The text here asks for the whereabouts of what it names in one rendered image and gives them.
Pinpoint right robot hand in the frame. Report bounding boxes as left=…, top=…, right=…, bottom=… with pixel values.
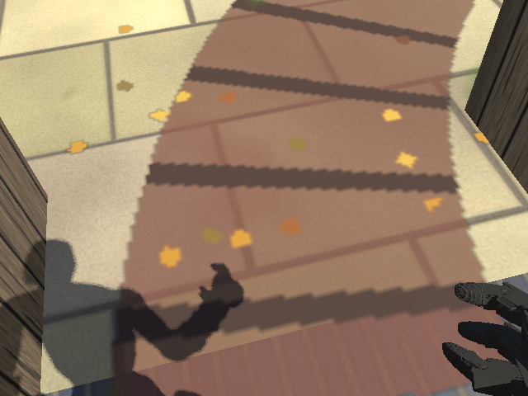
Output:
left=442, top=282, right=528, bottom=396

